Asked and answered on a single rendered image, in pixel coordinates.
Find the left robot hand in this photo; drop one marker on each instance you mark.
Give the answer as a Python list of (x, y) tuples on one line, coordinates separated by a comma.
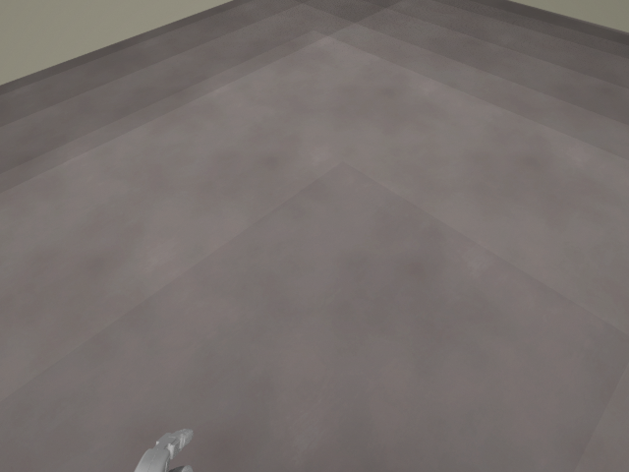
[(167, 447)]

